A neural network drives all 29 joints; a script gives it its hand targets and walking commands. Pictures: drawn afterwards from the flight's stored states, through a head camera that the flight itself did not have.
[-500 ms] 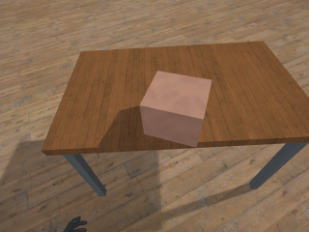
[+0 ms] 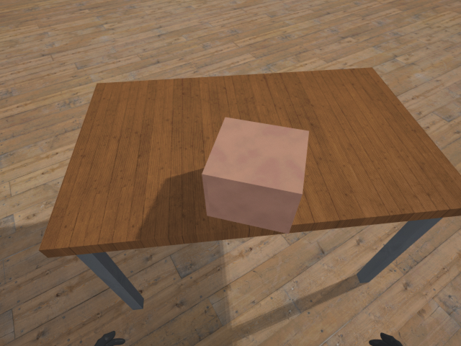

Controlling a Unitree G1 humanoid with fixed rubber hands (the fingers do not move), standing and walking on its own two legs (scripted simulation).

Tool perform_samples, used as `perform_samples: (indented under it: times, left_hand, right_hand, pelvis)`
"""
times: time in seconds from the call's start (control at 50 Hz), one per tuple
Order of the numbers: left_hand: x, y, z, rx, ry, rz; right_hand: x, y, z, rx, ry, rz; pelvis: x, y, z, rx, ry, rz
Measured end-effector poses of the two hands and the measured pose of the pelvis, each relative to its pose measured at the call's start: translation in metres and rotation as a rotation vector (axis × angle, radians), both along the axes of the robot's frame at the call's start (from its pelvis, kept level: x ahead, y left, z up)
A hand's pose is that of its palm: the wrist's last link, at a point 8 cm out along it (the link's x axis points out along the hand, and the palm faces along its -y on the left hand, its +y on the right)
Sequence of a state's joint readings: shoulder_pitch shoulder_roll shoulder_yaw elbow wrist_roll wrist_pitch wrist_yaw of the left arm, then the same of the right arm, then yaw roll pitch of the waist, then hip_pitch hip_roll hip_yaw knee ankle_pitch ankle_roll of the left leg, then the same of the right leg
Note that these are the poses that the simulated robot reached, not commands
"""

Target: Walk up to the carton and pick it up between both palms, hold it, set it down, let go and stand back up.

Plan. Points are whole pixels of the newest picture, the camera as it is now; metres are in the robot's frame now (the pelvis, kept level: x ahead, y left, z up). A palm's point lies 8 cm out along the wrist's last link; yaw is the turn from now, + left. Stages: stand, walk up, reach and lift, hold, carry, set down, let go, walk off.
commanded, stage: walk up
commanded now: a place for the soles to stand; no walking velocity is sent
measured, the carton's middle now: (256, 174) +0.47 -0.05 -0.03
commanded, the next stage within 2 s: none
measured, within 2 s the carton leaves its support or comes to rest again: neither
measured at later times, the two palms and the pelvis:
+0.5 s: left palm out of the picture +0.13 +0.24 -0.09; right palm out of the picture +0.08 -0.28 -0.09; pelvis +0.00 -0.01 +0.00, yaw -1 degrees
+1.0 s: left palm (160, 325) +0.18 +0.15 -0.10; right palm out of the picture -0.01 -0.41 -0.11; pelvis +0.04 -0.10 -0.01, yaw -3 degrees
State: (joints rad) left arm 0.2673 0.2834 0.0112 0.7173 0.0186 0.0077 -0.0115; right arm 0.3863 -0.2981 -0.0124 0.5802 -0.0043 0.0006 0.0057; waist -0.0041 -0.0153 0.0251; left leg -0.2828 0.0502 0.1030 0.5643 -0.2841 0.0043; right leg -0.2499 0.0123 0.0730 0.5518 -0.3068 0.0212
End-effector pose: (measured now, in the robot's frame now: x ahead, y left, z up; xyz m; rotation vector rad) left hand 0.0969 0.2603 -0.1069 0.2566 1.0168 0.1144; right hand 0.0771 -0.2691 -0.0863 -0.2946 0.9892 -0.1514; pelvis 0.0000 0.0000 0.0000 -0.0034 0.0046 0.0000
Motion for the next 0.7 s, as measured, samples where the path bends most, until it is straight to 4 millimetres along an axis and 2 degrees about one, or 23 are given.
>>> perform_samples:
  times: [0.16,0.28,0.46,0.7]
  left_hand:
    - [0.032,0.002,0.016,0.037,-0.066,-0.019]
    - [0.042,-0.006,0.019,0.023,-0.1,-0.029]
    - [0.033,-0.017,0.016,0.007,-0.085,-0.044]
    - [0.019,-0.015,0.014,0.014,-0.06,-0.056]
  right_hand:
    - [0.025,0.006,-0.005,0.033,-0.046,0.021]
    - [0.029,0.001,-0.002,0.029,-0.063,0.018]
    - [0.011,-0.01,-0.002,0.016,-0.037,-0.004]
    - [-0.016,-0.015,-0.007,0.001,-0.003,-0.026]
  pelvis:
    - [0.011,-0.002,0.0,0.003,-0.005,-0.003]
    - [0.009,-0.007,0.0,0.005,-0.013,-0.007]
    - [0.001,-0.011,0.001,0.008,-0.018,-0.013]
    - [-0.002,-0.014,0.0,0.014,-0.028,-0.029]
